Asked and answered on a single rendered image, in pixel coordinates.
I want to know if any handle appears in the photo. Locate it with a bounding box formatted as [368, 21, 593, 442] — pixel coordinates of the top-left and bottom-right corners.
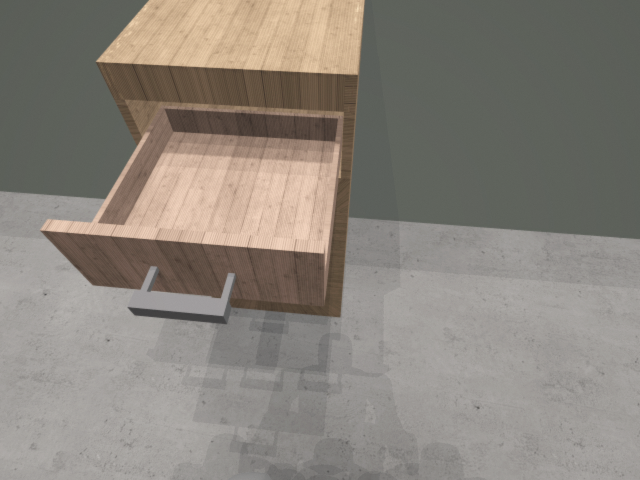
[127, 266, 236, 324]

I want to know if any drawer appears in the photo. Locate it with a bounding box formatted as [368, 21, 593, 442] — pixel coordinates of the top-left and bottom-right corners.
[40, 106, 343, 306]

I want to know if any cabinet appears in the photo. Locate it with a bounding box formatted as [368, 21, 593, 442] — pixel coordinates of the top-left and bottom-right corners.
[96, 0, 365, 317]

